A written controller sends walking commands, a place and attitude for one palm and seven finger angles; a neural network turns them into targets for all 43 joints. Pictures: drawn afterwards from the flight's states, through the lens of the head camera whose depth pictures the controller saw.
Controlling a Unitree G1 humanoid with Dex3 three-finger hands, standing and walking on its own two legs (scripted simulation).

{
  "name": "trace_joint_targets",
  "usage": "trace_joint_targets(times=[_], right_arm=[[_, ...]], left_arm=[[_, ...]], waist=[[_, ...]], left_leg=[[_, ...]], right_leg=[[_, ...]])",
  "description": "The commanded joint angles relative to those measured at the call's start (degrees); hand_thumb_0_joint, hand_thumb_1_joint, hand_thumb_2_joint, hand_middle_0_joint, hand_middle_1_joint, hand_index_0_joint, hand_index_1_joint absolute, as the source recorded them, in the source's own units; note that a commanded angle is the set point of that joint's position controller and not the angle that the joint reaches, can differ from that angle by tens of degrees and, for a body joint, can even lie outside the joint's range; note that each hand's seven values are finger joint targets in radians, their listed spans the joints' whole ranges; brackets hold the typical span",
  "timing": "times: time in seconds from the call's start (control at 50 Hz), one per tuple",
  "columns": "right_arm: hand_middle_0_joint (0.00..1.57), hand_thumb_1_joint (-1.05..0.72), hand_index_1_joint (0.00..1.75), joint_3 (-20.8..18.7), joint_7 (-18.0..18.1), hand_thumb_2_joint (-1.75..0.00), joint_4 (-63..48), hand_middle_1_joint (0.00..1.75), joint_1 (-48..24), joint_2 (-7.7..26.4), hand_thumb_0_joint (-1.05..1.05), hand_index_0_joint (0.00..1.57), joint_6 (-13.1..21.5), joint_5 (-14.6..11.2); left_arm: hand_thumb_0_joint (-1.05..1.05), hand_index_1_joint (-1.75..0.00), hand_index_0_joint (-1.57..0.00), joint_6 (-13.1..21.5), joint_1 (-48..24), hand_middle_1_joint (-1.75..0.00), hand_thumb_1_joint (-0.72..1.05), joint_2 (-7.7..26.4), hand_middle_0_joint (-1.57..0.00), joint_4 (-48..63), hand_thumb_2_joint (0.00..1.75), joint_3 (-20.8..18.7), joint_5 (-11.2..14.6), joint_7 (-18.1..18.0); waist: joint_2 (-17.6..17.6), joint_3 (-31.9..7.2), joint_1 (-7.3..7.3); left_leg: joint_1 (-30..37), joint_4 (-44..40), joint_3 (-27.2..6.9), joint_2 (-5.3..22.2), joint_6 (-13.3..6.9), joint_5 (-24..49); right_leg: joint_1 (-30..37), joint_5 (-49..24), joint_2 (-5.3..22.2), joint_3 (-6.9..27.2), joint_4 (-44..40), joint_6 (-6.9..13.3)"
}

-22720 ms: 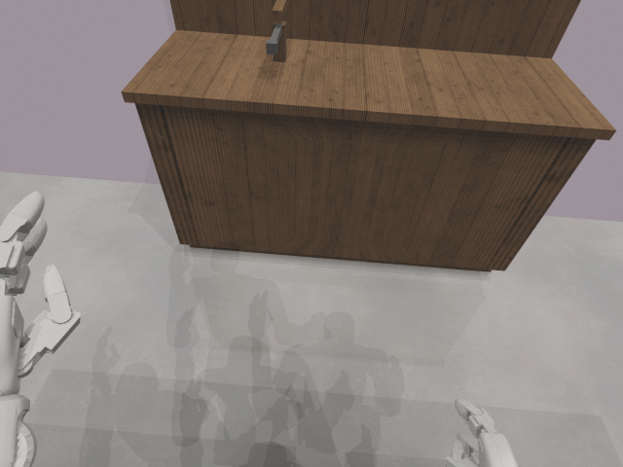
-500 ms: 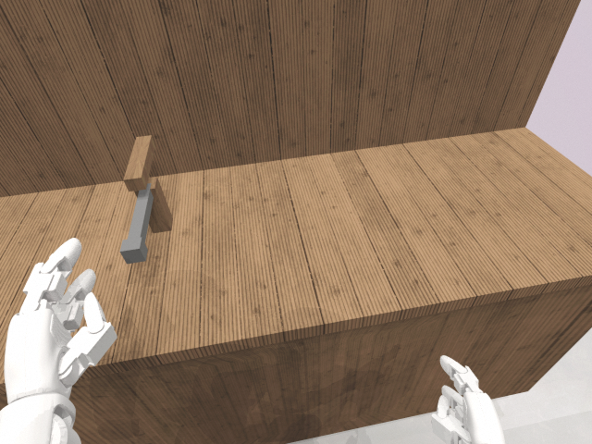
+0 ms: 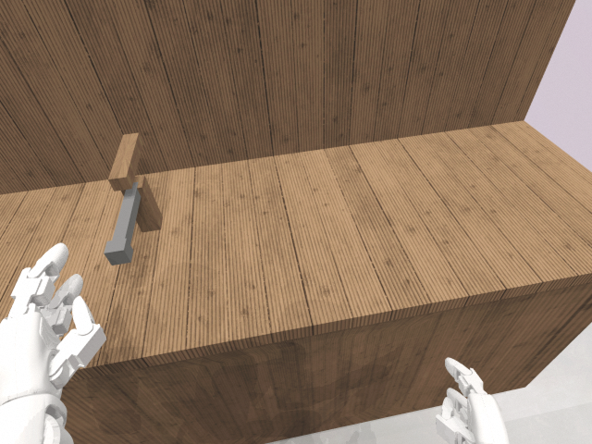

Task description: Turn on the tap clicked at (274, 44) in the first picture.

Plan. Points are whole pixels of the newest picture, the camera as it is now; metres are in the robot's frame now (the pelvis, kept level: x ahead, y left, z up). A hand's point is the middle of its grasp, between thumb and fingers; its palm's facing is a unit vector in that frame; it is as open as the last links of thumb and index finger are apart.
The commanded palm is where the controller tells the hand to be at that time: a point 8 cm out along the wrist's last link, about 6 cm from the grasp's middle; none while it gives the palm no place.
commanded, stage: reach beside the lever's end, fingers flat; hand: left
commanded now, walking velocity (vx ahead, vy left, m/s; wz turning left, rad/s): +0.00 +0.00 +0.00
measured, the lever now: (119, 251) +0.34 +0.31 +0.09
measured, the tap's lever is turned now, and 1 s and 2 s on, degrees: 0 0 0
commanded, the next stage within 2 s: none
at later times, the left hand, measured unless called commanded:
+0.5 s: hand (80, 307) +0.22 +0.29 +0.13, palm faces +0.53 -0.84 -0.12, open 7.5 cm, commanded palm +0.17 +0.33 +0.13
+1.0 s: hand (80, 292) +0.25 +0.31 +0.12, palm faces +0.51 -0.86 -0.08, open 7.6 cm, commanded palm +0.21 +0.35 +0.11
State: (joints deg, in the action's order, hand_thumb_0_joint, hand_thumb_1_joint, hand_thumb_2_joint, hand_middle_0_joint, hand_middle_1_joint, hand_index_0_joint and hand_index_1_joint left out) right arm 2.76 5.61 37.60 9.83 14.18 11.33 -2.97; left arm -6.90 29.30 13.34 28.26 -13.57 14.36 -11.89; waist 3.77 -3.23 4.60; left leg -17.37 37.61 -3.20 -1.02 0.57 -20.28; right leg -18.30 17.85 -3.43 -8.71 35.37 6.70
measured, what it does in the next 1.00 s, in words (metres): stands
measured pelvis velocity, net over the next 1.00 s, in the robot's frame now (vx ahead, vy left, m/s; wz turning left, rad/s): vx -0.01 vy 0.04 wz -0.01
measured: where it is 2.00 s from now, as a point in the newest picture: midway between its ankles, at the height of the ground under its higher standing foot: outside the picture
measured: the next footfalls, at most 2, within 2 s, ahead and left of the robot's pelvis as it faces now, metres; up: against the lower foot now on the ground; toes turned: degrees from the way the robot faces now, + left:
none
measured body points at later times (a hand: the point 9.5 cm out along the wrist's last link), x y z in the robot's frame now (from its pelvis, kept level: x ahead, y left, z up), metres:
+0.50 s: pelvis -0.01 +0.01 +0.00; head -0.01 -0.02 +0.45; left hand +0.19 +0.33 +0.14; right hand +0.19 -0.22 -0.09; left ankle +0.00 +0.13 -0.72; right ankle +0.02 -0.04 -0.72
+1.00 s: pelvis -0.01 +0.04 +0.00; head +0.00 +0.03 +0.45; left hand +0.21 +0.35 +0.12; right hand +0.19 -0.19 -0.08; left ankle +0.00 +0.13 -0.72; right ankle +0.02 -0.04 -0.72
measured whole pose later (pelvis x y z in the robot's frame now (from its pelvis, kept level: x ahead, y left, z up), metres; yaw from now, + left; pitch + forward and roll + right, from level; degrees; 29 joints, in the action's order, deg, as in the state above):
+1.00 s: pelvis -0.01 +0.04 +0.00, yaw -1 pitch +1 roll +0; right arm 2.6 6.5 40.1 8.9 13.7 11.0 -2.7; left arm 1.0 11.3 13.4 6.1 -17.2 13.0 -9.6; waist 2.3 -1.6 3.6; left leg -18.5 35.5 -1.4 -3.2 -2.3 -18.3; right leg -19.7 15.6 -1.3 -6.9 33.6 3.7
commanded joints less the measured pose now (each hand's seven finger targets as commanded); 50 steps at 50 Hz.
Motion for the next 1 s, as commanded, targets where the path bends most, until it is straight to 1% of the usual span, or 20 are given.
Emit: trace_joint_targets(times=[0.0,0.04,0.06,0.12,0.16,0.22,0.26,0.32,0.36,0.46,0.48,0.54,0.56,0.62,0.66,0.74,0.86,0.92,0.96,0.98], right_arm=[[0.2,-0.9,0.3,-2.8,0.5,-0.9,-9.5,0.3,-6.8,5.9,0.0,0.2,3.4,0.0],[0.2,-0.9,0.3,-2.7,0.5,-0.9,-9.4,0.3,-6.6,6.1,0.0,0.2,3.6,-0.1],[0.2,-0.9,0.3,-2.7,0.7,-0.9,-8.9,0.3,-7.2,5.9,0.0,0.2,3.6,-0.4],[0.2,-0.9,0.3,-2.9,0.9,-0.9,-8.6,0.3,-7.0,6.2,0.0,0.2,3.8,-0.3],[0.2,-0.9,0.3,-2.9,1.1,-0.9,-8.1,0.3,-8.1,5.9,0.0,0.2,3.8,-0.5],[0.2,-0.9,0.3,-3.0,1.2,-0.9,-7.8,0.3,-8.4,6.1,0.0,0.2,3.7,-0.6],[0.2,-0.9,0.3,-2.9,1.4,-0.9,-7.2,0.3,-9.7,5.9,0.0,0.2,3.7,-1.0],[0.2,-0.9,0.3,-3.2,1.4,-0.9,-6.9,0.3,-10.1,6.0,0.0,0.2,3.3,-0.9],[0.2,-0.9,0.3,-3.1,1.5,-0.9,-6.5,0.3,-11.2,5.9,0.0,0.2,3.1,-1.1],[0.2,-0.9,0.3,-3.0,1.7,-0.9,-6.4,0.3,-11.0,6.0,0.0,0.2,3.1,-1.3],[0.2,-0.9,0.3,-3.2,1.6,-0.9,-6.5,0.3,-10.0,6.2,0.0,0.2,3.2,-1.1],[0.2,-0.9,0.3,-3.3,1.5,-0.9,-7.3,0.3,-8.4,6.7,0.0,0.2,3.6,-0.6],[0.2,-0.9,0.3,-3.4,1.5,-0.9,-7.1,0.3,-8.5,6.6,0.0,0.2,3.6,-0.8],[0.2,-0.9,0.3,-3.4,1.2,-0.9,-7.7,0.3,-6.9,6.9,0.0,0.2,3.7,-0.4],[0.2,-0.9,0.3,-3.1,1.3,-0.9,-7.4,0.3,-7.3,6.7,0.0,0.2,3.8,-0.4],[0.2,-0.9,0.3,-3.4,1.3,-0.9,-7.4,0.3,-6.6,7.0,0.0,0.2,3.3,0.1],[0.2,-0.9,0.3,-3.0,1.4,-0.9,-6.3,0.3,-7.4,6.6,0.0,0.2,2.9,0.2],[0.2,-0.9,0.3,-3.2,1.5,-0.9,-6.1,0.3,-7.2,7.1,0.0,0.2,2.9,0.5],[0.2,-0.9,0.3,-3.1,1.9,-0.9,-5.6,0.3,-8.0,7.0,0.0,0.2,2.4,0.1],[0.2,-0.9,0.3,-3.0,1.9,-0.9,-5.8,0.3,-7.8,7.2,0.0,0.2,2.1,0.2]], left_arm=[[0.0,-0.3,-0.2,5.7,-2.5,-0.3,0.9,9.7,-0.2,10.6,0.9,-7.7,0.2,0.9],[0.0,-0.3,-0.2,6.4,-3.7,-0.3,0.9,9.4,-0.2,10.0,0.9,-7.2,0.7,1.8],[0.0,-0.3,-0.2,6.6,-4.5,-0.3,0.9,10.7,-0.2,9.3,0.9,-8.7,0.4,1.7],[0.0,-0.3,-0.2,7.0,-6.5,-0.3,0.9,10.5,-0.2,6.8,0.9,-8.9,1.3,2.3],[0.0,-0.3,-0.2,7.2,-9.0,-0.3,0.9,11.7,-0.2,6.3,0.9,-9.9,1.1,2.2],[0.0,-0.29,-0.2,7.0,-11.7,-0.29,0.9,11.3,-0.2,3.8,0.9,-9.2,1.6,2.5],[0.0,-0.29,-0.2,7.0,-15.4,-0.29,0.9,13.4,-0.2,2.2,0.9,-11.1,1.5,2.2],[0.0,-0.28,-0.19,6.5,-16.2,-0.28,0.9,13.8,-0.19,-0.6,0.9,-11.7,1.9,2.3],[0.0,-0.28,-0.19,6.2,-18.8,-0.28,0.9,15.0,-0.19,-1.9,0.9,-12.7,1.6,2.2],[0.0,-0.26,-0.19,6.1,-23.0,-0.26,0.9,14.7,-0.19,-3.4,0.9,-11.5,1.1,2.4],[0.0,-0.26,-0.19,6.4,-22.8,-0.26,0.9,14.1,-0.19,-4.0,0.9,-11.3,1.1,2.3],[0.0,-0.25,-0.18,7.2,-19.6,-0.25,0.9,12.9,-0.18,-4.1,0.9,-10.7,1.1,3.0],[0.0,-0.25,-0.18,7.5,-18.2,-0.25,0.9,14.3,-0.18,-4.5,0.9,-12.4,0.8,2.8],[0.0,-0.24,-0.18,8.3,-16.8,-0.24,0.9,11.5,-0.18,-4.3,0.9,-10.0,0.6,3.2],[0.0,-0.24,-0.18,8.8,-19.4,-0.24,0.9,11.5,-0.18,-3.7,0.9,-9.7,-0.2,2.6],[0.0,-0.23,-0.18,9.5,-20.9,-0.23,0.9,11.1,-0.18,-5.2,0.9,-9.4,-0.4,2.1],[0.0,-0.21,-0.17,11.7,-27.0,-0.21,0.9,11.4,-0.17,-5.8,0.9,-7.9,-2.1,1.8],[0.0,-0.2,-0.17,12.1,-28.7,-0.2,0.9,10.4,-0.17,-9.1,0.9,-6.8,-1.7,2.4],[0.0,-0.2,-0.17,11.6,-29.4,-0.2,0.9,12.6,-0.17,-12.4,0.9,-9.4,-1.6,2.5],[0.0,-0.2,-0.17,11.4,-32.1,-0.2,0.9,11.1,-0.17,-13.0,0.9,-7.3,-1.8,2.7]], waist=[[-4.5,-6.1,-0.06],[-4.4,-5.8,-0.35],[-2.2,-4.5,-0.24],[-4.6,-4.3,-0.64],[-2.8,-3.6,-0.74],[-3.8,-3.3,-1.14],[-2.9,-2.0,-1.12],[-4.1,-3.4,-0.98],[-2.5,-3.1,-0.97],[0.0,-4.2,-1.2],[-1.2,-5.1,-1.09],[-2.8,-7.6,-0.48],[-2.2,-8.3,0.09],[-2.1,-8.4,-0.26],[-1.0,-6.4,-0.55],[-2.7,-6.4,-1.08],[1.8,-6.1,-1.97],[-1.1,-7.1,-2.32],[-1.1,-5.7,-1.75],[-2.0,-6.3,-2.48]], left_leg=[[-3.3,-3.0,-0.7,0.4,-2.7,12.8],[-4.0,-3.0,-0.8,0.4,-2.7,12.4],[-3.5,-3.0,-0.7,0.3,-2.8,12.2],[-4.8,-3.0,-1.1,0.4,-2.7,10.4],[-4.6,-2.7,-0.9,0.3,-2.7,9.3],[-6.1,-2.7,-1.3,0.5,-2.4,6.9],[-6.6,-2.5,-1.4,0.6,-2.2,4.8],[-8.5,-1.9,-1.8,0.9,-1.7,3.0],[-8.4,-2.0,-1.9,1.0,-1.7,2.6],[-6.7,-3.4,-1.6,0.8,-1.9,4.0],[-6.2,-4.0,-1.6,0.8,-2.0,4.9],[-3.9,-5.4,-1.5,0.5,-2.4,10.2],[-3.0,-5.7,-1.2,0.4,-2.4,11.6],[-1.3,-6.5,-1.1,0.3,-2.0,15.4],[-0.4,-7.0,-1.4,0.3,-1.5,15.9],[-0.7,-7.3,-1.3,0.3,-1.2,15.1],[1.2,-8.0,-2.1,0.4,0.1,14.7],[0.8,-8.2,-2.2,0.5,-0.1,12.8],[-0.5,-8.7,-2.3,0.3,-0.2,11.0],[-0.4,-8.8,-2.3,0.3,-0.2,10.3]], right_leg=[[7.6,-16.4,7.0,10.6,-7.3,-7.0],[7.6,-17.1,7.3,11.0,-7.2,-7.2],[6.9,-15.3,7.0,11.1,-7.7,-6.8],[6.9,-13.0,7.7,12.2,-8.5,-7.3],[6.1,-10.1,8.0,12.9,-9.3,-7.2],[5.7,-5.1,8.8,14.6,-10.6,-7.6],[5.0,0.3,9.3,16.0,-12.0,-7.4],[6.1,2.9,10.7,17.9,-12.4,-7.9],[5.9,4.3,10.8,18.4,-12.6,-7.5],[4.9,4.3,9.0,15.6,-11.4,-6.5],[5.2,3.0,8.4,14.4,-10.8,-6.3],[6.4,-7.1,6.5,10.5,-7.9,-5.9],[7.0,-9.0,5.9,9.5,-7.3,-5.7],[6.2,-13.7,5.0,7.4,-6.1,-5.4],[4.8,-13.2,4.7,6.8,-6.2,-5.1],[4.4,-11.6,4.6,6.7,-6.6,-5.2],[2.7,-9.0,4.2,6.3,-6.6,-4.4],[2.4,-7.6,4.1,6.2,-6.8,-4.7],[2.6,-6.1,4.0,6.4,-7.3,-4.5],[2.3,-5.6,4.1,6.3,-7.3,-4.7]])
